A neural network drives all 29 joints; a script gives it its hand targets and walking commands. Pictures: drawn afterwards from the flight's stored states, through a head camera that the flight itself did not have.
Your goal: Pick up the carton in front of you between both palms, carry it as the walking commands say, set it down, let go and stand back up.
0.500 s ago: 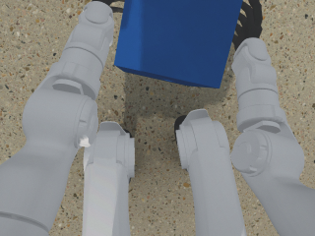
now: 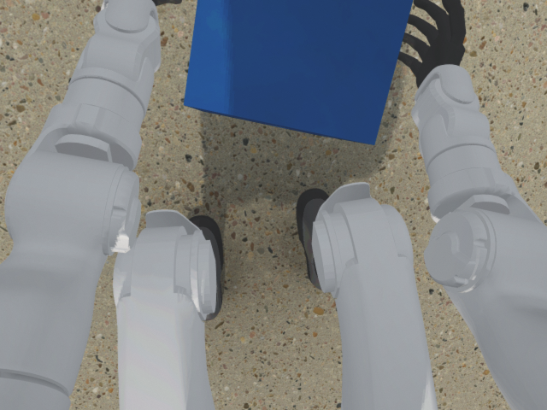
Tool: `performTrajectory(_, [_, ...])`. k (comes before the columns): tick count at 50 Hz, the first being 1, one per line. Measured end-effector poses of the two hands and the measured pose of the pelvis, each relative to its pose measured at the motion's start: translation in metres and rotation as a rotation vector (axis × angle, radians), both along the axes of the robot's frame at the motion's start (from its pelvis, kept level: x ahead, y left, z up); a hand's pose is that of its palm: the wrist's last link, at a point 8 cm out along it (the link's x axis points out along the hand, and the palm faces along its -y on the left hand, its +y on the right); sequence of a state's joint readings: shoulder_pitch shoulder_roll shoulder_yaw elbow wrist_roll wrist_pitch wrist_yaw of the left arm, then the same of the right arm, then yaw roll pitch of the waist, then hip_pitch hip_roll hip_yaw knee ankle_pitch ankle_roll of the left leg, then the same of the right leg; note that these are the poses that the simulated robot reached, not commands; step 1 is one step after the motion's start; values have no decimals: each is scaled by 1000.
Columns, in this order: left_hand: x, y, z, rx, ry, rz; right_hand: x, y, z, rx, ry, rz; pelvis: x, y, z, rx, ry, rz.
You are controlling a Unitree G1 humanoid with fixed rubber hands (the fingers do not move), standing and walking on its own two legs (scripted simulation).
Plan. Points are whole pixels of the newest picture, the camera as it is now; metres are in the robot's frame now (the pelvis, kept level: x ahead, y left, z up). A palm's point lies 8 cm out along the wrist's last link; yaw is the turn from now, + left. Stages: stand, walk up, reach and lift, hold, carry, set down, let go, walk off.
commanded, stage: set down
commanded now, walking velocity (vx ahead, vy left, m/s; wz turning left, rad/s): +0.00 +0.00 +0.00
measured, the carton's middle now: (284, 50) +0.50 -0.06 -0.25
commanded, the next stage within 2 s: let go in 1.16 s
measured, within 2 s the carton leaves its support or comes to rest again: neither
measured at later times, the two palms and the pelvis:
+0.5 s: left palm out of the picture +0.57 +0.10 -0.05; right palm out of the picture +0.46 -0.27 -0.05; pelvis +0.01 -0.01 +0.06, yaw -2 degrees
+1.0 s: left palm out of the picture +0.58 +0.11 +0.09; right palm out of the picture +0.46 -0.27 +0.10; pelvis +0.03 +0.00 +0.19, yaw -1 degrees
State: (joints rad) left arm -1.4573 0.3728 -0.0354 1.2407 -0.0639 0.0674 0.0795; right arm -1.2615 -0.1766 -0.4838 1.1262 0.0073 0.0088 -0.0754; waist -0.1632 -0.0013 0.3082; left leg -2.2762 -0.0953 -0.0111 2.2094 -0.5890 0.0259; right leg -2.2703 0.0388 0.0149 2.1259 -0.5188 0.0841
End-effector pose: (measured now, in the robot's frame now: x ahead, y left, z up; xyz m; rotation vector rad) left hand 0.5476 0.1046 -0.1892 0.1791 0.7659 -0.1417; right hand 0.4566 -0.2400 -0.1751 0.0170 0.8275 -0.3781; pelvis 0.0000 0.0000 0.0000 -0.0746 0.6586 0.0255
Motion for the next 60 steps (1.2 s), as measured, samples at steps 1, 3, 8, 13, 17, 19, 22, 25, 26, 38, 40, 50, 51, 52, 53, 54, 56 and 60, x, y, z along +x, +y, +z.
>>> performTrajectory(1, [0, 4, -2, 6, -1, 6, -2, -6, -2, -6, 0, -9, 0, -1, 0, 1, -1, -2])
performTrajectory(3, [2, 9, -5, 12, -10, 10, -4, -16, -5, -16, -7, -21, -1, -2, -2, 3, -4, -6])
performTrajectory(8, [11, 4, 2, -15, -67, 6, 3, -25, -5, -12, -57, -23, -2, -6, -4, 13, -12, -12])
performTrajectory(13, [24, -5, 36, -23, -154, -4, 18, -23, 25, 1, -156, -23, -1, -12, -1, 25, -20, -28])
performTrajectory(17, [24, -8, 73, 1, -154, -5, 15, -24, 61, 6, -182, -36, 1, -14, 15, 32, -14, -38])
performTrajectory(19, [22, -8, 92, 7, -140, -2, 11, -25, 80, 7, -182, -49, 3, -15, 27, 33, 0, -42])
performTrajectory(22, [21, -8, 117, 5, -122, 6, 5, -27, 104, 7, -172, -60, 5, -14, 46, 32, 31, -47])
performTrajectory(25, [23, -6, 138, -2, -112, 14, 2, -26, 123, 6, -164, -56, 7, -14, 63, 32, 62, -52])
performTrajectory(26, [23, -5, 144, -4, -110, 16, 2, -25, 128, 4, -163, -52, 7, -13, 67, 32, 71, -53])
performTrajectory(38, [24, 9, 199, -8, -140, 8, 5, -22, 192, -21, -189, -37, 13, -8, 121, 32, 137, -39])
performTrajectory(40, [25, 9, 212, -8, -133, 1, 5, -25, 206, -22, -184, -41, 16, -7, 132, 30, 144, -36])
performTrajectory(50, [29, 8, 282, -10, -126, -5, 5, -28, 273, -1, -191, -33, 33, -4, 188, 30, 160, -39])
performTrajectory(51, [29, 8, 288, -8, -125, -4, 4, -27, 278, 0, -190, -31, 34, -4, 194, 32, 159, -40])
performTrajectory(52, [28, 9, 294, -7, -123, -3, 4, -27, 283, 1, -189, -29, 35, -4, 199, 33, 157, -40])
performTrajectory(53, [28, 10, 300, -5, -121, -2, 3, -26, 289, 1, -188, -27, 36, -4, 205, 35, 154, -40])
performTrajectory(54, [27, 11, 305, -4, -119, -1, 3, -26, 294, 1, -188, -25, 37, -5, 211, 36, 152, -40])
performTrajectory(56, [24, 13, 315, -1, -116, 1, 2, -26, 305, -1, -188, -22, 39, -5, 222, 38, 145, -39])
performTrajectory(60, [20, 16, 334, 3, -111, 2, 1, -26, 326, -4, -189, -14, 42, -8, 242, 41, 130, -37])
